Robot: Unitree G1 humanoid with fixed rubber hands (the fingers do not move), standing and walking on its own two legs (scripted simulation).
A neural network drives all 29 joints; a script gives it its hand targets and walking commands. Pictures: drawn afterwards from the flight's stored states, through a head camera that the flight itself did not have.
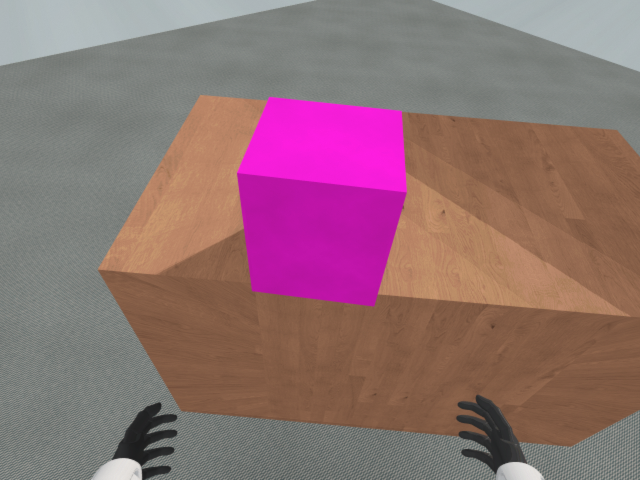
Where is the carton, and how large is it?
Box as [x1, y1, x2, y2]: [237, 97, 406, 305]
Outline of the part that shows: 269,97 237,172 252,290 374,305 406,193 401,111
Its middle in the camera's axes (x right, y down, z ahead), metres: +0.01 -0.06 +0.63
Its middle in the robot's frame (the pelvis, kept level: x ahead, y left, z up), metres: +0.51 +0.03 +0.05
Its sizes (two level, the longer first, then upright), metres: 0.210 0.200 0.250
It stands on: a pedestal, 0.70 m high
